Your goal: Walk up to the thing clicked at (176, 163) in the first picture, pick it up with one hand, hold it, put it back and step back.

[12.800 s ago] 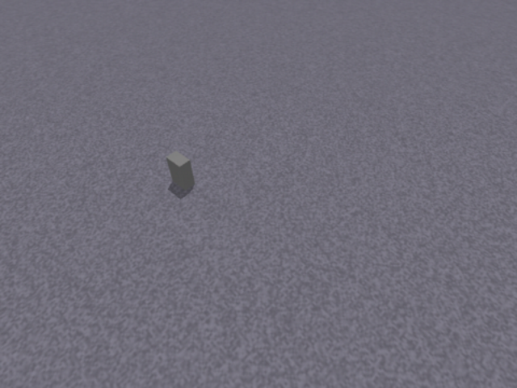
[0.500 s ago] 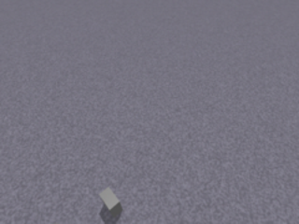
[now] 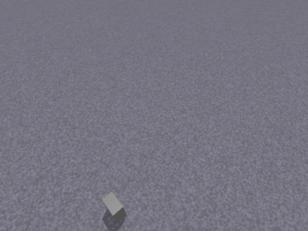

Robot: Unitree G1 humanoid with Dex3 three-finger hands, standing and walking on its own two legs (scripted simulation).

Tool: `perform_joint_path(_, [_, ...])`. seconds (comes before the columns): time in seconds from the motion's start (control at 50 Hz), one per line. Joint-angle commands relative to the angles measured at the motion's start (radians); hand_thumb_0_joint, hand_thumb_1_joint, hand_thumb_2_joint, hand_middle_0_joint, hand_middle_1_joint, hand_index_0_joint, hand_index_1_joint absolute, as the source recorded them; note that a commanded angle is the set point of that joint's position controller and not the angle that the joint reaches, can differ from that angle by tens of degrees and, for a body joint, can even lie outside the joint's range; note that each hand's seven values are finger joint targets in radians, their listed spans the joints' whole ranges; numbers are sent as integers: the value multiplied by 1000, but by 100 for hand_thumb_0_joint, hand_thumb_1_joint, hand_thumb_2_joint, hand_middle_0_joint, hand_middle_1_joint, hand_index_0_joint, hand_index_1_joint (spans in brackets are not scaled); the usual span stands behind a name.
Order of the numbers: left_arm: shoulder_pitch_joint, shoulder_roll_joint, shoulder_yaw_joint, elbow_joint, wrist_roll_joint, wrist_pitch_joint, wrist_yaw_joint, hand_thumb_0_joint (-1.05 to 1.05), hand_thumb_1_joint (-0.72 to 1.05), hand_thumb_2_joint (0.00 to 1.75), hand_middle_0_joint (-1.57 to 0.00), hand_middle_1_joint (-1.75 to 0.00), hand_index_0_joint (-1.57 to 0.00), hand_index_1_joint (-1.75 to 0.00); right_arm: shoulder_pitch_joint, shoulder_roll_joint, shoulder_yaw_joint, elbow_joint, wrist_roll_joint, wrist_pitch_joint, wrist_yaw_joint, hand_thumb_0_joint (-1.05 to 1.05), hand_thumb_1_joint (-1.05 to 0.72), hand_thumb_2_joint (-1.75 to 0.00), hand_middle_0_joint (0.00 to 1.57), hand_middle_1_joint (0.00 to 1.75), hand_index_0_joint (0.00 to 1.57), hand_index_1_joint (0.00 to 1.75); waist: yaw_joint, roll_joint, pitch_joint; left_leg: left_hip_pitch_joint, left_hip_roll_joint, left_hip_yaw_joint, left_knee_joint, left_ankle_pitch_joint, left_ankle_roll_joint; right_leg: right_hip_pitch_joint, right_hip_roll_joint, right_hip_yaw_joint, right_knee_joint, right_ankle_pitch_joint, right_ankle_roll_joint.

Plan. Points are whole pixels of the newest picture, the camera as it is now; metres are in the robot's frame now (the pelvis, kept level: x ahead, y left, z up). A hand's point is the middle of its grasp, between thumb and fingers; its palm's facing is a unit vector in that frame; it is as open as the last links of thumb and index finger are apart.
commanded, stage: stand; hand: left
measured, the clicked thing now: (114, 207) +0.38 +0.22 -0.70
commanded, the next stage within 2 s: none
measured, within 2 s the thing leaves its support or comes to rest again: neither
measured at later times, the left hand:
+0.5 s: hand out of the picture +0.07 +0.26 -0.15, palm faces +0.01 -0.94 -0.34, open 7.3 cm
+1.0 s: hand out of the picture +0.06 +0.26 -0.15, palm faces +0.02 -0.94 -0.34, open 7.3 cm
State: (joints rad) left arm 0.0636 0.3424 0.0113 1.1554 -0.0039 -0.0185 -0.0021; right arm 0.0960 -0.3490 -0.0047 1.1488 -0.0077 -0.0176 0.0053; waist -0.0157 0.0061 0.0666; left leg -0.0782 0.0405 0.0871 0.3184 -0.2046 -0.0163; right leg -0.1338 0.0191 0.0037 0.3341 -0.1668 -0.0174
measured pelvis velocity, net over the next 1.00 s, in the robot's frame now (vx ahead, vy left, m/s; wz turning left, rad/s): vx -0.01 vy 0.00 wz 0.04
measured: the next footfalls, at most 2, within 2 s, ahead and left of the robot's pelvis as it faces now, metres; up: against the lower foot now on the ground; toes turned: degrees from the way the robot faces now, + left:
none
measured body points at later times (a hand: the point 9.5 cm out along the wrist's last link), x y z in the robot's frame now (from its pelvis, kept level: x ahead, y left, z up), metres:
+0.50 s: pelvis -0.01 +0.00 +0.00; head +0.00 +0.00 +0.45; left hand +0.07 +0.30 -0.13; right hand +0.08 -0.29 -0.13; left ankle -0.02 +0.12 -0.75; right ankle +0.01 -0.11 -0.75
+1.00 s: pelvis -0.01 +0.00 +0.00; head +0.00 +0.00 +0.45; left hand +0.06 +0.30 -0.13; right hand +0.07 -0.30 -0.14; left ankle -0.02 +0.12 -0.75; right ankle +0.01 -0.11 -0.75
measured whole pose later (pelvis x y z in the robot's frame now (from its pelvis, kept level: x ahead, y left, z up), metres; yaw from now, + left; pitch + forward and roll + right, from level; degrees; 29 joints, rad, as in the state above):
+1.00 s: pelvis -0.01 +0.00 +0.00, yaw +2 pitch -2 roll +0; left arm 0.10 0.34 0.00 1.16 0.00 -0.02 0.00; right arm 0.11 -0.35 0.00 1.15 -0.01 -0.01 0.01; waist 0.00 0.01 0.04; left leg -0.08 0.03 0.05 0.30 -0.18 -0.01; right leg -0.12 0.01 -0.03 0.29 -0.14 -0.01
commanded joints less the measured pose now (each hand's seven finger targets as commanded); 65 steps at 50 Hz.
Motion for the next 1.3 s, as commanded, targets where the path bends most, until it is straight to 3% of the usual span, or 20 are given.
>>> perform_joint_path(0.0, [-37,207,34,-53,2,-17,11,0,90,90,-20,-30,-20,-30,-52,-208,-36,-57,-1,-21,-16,0,-90,-90,20,30,20,30,9,5,-136,33,118,-108,-52,200,25,48,-141,109,-40,263,-7])
perform_joint_path(0.1, [-54,217,34,-53,4,-19,11,0,90,90,-20,-30,-20,-30,-55,-197,-33,-57,-3,-18,-12,0,-90,-90,20,30,20,30,6,-16,-106,8,113,-114,-79,96,28,24,-141,109,-72,158,0])
perform_joint_path(0.18, [-45,210,32,-55,7,-22,11,0,90,90,-20,-30,-20,-30,-64,-200,-36,-61,-3,-21,-12,0,-90,-90,20,30,20,30,6,-4,-126,33,121,-115,-61,168,32,33,-152,107,-66,238,-4])
perform_joint_path(0.22, [-43,212,31,-56,8,-23,12,0,90,90,-20,-30,-20,-30,-62,-193,-33,-61,-2,-21,-10,0,-90,-90,20,30,20,30,8,-10,-106,18,116,-118,-73,117,29,17,-146,100,-79,182,4])
perform_joint_path(0.44, [-35,212,28,-61,9,-22,10,0,90,90,-20,-30,-20,-30,-59,-201,-37,-60,-3,-22,-9,0,-90,-90,20,30,20,30,9,-2,-118,20,119,-129,-70,135,33,21,-152,101,-79,167,-2])
perform_joint_path(0.64, [-16,220,27,-56,10,-22,11,0,90,90,-20,-30,-20,-30,-40,-198,-35,-54,-5,-18,-6,0,-90,-90,20,30,20,30,8,-17,-93,-11,112,-136,-82,60,35,14,-149,97,-93,86,-2])
perform_joint_path(0.76, [-5,210,22,-52,12,-23,10,0,90,90,-20,-30,-20,-30,-36,-204,-33,-57,-4,-18,-7,0,-90,-90,20,30,20,30,11,-8,-94,-16,113,-141,-75,91,38,27,-155,96,-89,130,-1])
perform_joint_path(0.86, [-7,218,25,-53,9,-20,10,0,90,90,-20,-30,-20,-30,-30,-202,-31,-57,-3,-17,-9,0,-90,-90,20,30,20,30,11,-10,-93,-9,107,-140,-78,74,33,15,-152,95,-92,100,-2])
perform_joint_path(0.9, [-15,214,25,-57,11,-19,9,0,90,90,-20,-30,-20,-30,-20,-201,-29,-56,-5,-18,-9,0,-90,-90,20,30,20,30,10,-1,-92,-24,113,-142,-78,104,36,42,-157,95,-83,139,-6])
perform_joint_path(1.28, [-10,217,24,-58,12,-19,10,0,90,90,-20,-30,-20,-30,-26,-209,-28,-66,-4,-19,-11,0,-90,-90,20,30,20,30,13,-12,-109,7,116,-144,-70,143,34,40,-160,86,-79,157,-2])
